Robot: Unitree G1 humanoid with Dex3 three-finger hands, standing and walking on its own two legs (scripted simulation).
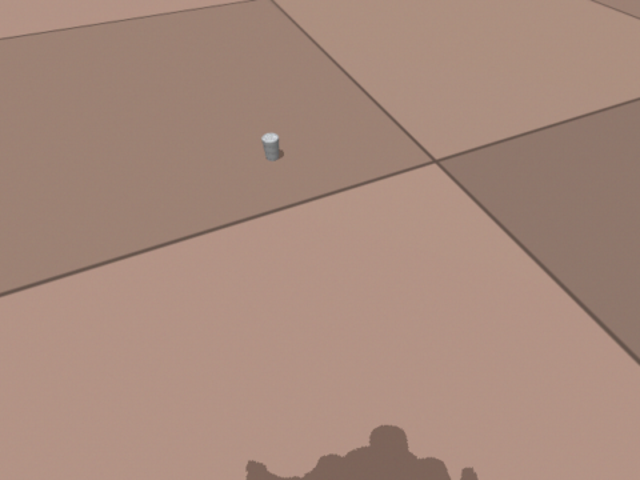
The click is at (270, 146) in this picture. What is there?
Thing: tapered cup
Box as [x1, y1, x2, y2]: [262, 133, 278, 160]
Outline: 264,134 262,136 262,142 266,158 268,160 275,160 278,157 278,136 274,133
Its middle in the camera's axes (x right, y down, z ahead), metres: -0.26 -0.46 +1.97
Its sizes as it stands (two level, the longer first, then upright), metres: 0.086 0.086 0.122
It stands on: the floor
